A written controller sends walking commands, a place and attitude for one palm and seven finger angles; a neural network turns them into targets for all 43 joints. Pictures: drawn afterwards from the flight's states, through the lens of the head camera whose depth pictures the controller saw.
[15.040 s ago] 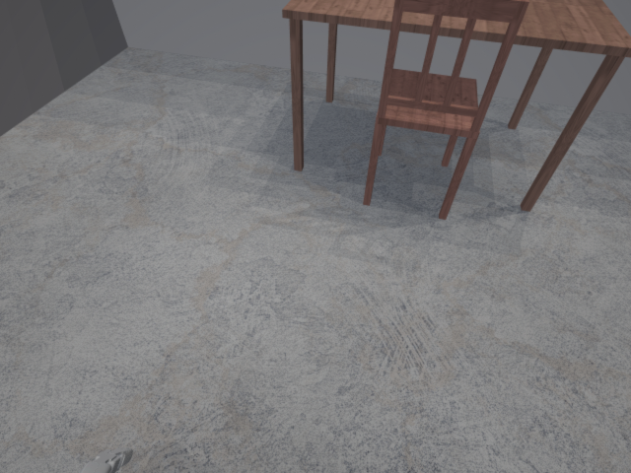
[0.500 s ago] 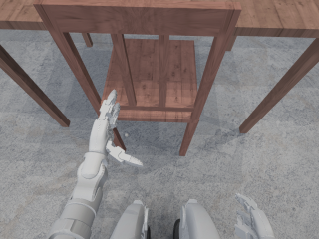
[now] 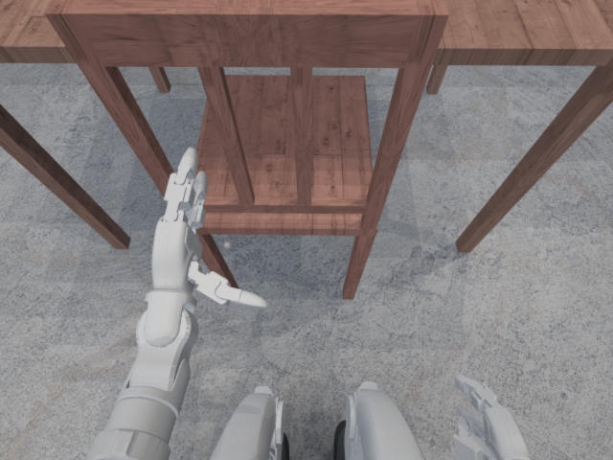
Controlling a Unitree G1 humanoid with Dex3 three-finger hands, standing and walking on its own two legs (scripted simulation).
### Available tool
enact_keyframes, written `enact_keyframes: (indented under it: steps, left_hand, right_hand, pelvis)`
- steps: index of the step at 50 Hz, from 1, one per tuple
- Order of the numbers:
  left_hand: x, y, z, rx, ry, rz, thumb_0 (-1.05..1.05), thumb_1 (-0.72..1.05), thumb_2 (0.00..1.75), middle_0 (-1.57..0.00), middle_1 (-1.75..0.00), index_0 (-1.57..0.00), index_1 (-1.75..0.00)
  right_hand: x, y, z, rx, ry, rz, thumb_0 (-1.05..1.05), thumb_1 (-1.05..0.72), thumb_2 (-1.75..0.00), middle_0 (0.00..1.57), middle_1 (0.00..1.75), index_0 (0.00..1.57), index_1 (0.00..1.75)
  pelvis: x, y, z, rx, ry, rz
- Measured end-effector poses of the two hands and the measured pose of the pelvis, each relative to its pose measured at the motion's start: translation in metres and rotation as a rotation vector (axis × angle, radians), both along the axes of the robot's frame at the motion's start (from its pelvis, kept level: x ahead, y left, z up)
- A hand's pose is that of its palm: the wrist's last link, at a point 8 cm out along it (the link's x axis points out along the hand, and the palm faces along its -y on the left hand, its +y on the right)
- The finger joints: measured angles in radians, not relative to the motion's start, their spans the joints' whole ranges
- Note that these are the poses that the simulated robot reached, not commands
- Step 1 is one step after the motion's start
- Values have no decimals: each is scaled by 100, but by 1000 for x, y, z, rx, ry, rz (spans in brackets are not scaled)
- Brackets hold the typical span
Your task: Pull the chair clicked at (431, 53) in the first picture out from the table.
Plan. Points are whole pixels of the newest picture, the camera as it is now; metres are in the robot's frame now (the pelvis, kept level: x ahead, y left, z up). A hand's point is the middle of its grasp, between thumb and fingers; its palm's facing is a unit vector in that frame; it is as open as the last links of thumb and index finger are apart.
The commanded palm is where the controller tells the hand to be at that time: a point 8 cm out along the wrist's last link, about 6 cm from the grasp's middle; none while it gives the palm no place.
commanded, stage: aim the fingers beside a spindle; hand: left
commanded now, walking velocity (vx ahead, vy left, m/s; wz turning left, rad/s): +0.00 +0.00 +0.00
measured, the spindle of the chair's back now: (232, 147) +0.52 +0.12 +0.03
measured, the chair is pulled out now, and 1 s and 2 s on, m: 0.00 0.00 0.00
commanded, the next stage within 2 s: push the fingers through the gap in 0.78 s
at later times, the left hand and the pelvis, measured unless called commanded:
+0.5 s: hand (226, 261) +0.36 +0.12 +0.00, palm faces -0.06 -1.00 -0.01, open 16.9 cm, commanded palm +0.34 +0.17 +0.02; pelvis +0.00 +0.00 +0.00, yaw +0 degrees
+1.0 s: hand (215, 241) +0.37 +0.12 +0.04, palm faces -0.02 -1.00 -0.03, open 16.9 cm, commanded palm +0.36 +0.17 +0.02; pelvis +0.00 +0.01 +0.00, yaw +0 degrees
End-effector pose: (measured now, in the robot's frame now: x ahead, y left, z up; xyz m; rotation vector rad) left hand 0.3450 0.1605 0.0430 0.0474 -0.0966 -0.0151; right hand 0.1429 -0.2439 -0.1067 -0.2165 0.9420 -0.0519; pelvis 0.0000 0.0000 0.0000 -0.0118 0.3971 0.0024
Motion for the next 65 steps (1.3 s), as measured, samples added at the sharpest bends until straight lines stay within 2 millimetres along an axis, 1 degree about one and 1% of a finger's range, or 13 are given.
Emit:
enact_keyframes:
  steps: [4,9,13,18,22,26,32,34,42,49,51,57,65]
  left_hand:
    - [7,12,-10,24,75,16,-1,-50,30,-6,-8,-6,-8]
    - [-5,8,-35,-21,200,-32,-1,-50,30,-6,-8,-6,-8]
    - [-14,4,-20,-35,108,-34,-2,-50,30,-6,-8,-6,-8]
    - [-5,12,0,-4,6,-6,-2,-50,30,-6,-8,-6,-8]
    - [2,13,-22,-8,119,-22,-1,-50,30,-6,-8,-6,-8]
    - [-3,10,-40,-31,192,-41,-1,-50,30,-6,-8,-6,-8]
    - [-6,20,-6,-18,24,-5,-2,-50,30,-6,-8,-6,-8]
    - [-2,23,-2,-10,12,2,-2,-50,30,-6,-8,-6,-8]
    - [3,12,-45,-43,204,-58,-1,-50,30,-6,-8,-6,-8]
    - [3,16,-5,-24,11,-12,-2,-50,30,-6,-8,-6,-8]
    - [12,16,-6,-12,20,-10,-2,-50,30,-6,-8,-6,-8]
    - [31,7,-33,-11,169,-45,-1,-50,30,-6,-8,-6,-8]
    - [43,11,-9,-20,50,6,-2,-50,30,-6,-8,-6,-8]
  right_hand:
    - [-1,2,-2,19,20,2,1,-91,-90,20,30,20,30]
    - [0,1,1,10,10,-10,1,-91,-90,20,30,20,30]
    - [2,0,4,-9,-10,-4,1,-91,-90,20,30,20,30]
    - [4,2,2,-6,-6,16,1,-91,-90,20,30,20,30]
    - [5,4,1,1,0,11,1,-91,-90,20,30,20,30]
    - [5,4,3,-12,-11,-1,1,-91,-90,20,30,20,30]
    - [2,8,3,-11,-7,10,1,-91,-90,20,30,20,30]
    - [1,10,1,-6,8,17,1,-91,-90,20,30,20,30]
    - [-1,11,1,-19,18,-3,1,-91,-90,20,30,20,30]
    - [-4,13,0,-14,27,9,1,-91,-90,20,30,20,30]
    - [-5,14,-2,-9,45,15,1,-91,-90,20,30,20,30]
    - [-9,12,-2,-16,55,-13,1,-91,-90,20,30,20,30]
    - [-22,6,-2,-18,83,-25,1,-91,-90,20,30,20,30]
  pelvis:
    - [0,-1,0,4,0,2]
    - [0,-1,2,-1,4,0]
    - [1,1,2,-7,-1,2]
    - [1,2,1,-6,-4,7]
    - [-1,2,-1,-5,0,8]
    - [-2,4,-2,-10,7,3]
    - [0,8,0,-15,1,4]
    - [0,8,0,-15,0,6]
    - [-1,11,-2,-20,15,6]
    - [2,14,0,-22,10,7]
    - [1,14,-1,-20,10,10]
    - [-1,12,-1,-22,18,9]
    - [3,11,1,-15,24,-3]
